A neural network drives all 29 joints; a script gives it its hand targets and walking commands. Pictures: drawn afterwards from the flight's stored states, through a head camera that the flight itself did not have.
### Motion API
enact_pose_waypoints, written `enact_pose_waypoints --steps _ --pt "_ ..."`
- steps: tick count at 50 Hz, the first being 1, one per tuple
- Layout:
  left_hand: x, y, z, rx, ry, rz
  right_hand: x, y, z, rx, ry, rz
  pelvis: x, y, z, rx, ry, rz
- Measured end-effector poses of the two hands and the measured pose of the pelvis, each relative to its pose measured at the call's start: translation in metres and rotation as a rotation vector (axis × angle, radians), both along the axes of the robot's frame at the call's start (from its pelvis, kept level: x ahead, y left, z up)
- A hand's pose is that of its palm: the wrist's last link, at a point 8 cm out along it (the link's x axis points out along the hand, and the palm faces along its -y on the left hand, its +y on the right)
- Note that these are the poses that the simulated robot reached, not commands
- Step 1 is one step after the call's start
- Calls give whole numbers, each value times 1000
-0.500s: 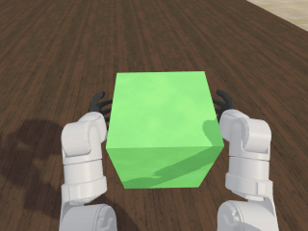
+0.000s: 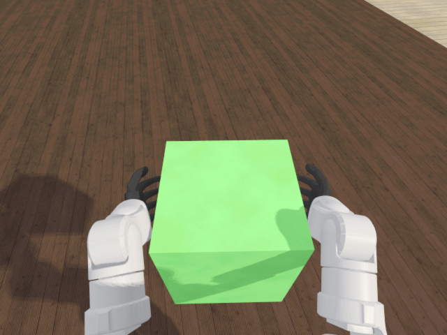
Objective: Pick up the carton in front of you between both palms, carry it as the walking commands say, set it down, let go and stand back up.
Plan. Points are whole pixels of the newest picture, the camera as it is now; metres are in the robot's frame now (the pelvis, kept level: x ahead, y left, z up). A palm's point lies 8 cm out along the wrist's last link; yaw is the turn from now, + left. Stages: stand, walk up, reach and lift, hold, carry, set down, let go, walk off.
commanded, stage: carry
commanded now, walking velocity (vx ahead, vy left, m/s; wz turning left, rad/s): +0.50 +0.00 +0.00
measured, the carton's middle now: (227, 226) +0.33 +0.00 +0.03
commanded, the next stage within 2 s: none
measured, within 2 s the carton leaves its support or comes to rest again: neither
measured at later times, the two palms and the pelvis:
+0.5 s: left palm (170, 121) +0.55 +0.13 +0.09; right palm (301, 117) +0.57 -0.17 +0.09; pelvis +0.33 -0.04 +0.00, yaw +3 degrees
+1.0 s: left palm (164, 56) +0.89 +0.18 +0.08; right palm (261, 55) +0.88 -0.12 +0.09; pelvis +0.65 +0.03 +0.00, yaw +0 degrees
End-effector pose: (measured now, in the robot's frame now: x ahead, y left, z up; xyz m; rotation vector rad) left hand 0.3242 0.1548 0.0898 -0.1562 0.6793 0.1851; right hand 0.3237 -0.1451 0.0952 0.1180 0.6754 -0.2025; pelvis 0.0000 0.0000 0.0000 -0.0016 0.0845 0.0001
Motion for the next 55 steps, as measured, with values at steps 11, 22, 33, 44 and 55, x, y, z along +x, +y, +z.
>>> enact_pose_waypoints --steps 11,22,33,44,55 --pt "92 -8 22 36 -67 -53 87 -7 24 -35 -65 14 138 1 19 -24 4 0" --pt "208 -31 5 95 -14 -11 220 -30 -6 -11 -16 86 299 -33 -7 -17 -31 51" --pt "317 -26 25 88 -21 25 339 -24 17 -21 -26 120 419 -35 19 14 -24 49" --pt "490 14 4 60 -70 -18 498 15 4 -55 -70 77 582 12 -13 14 -34 23" --pt "625 26 8 42 12 -78 616 26 11 -65 16 17 704 35 19 -24 -12 2"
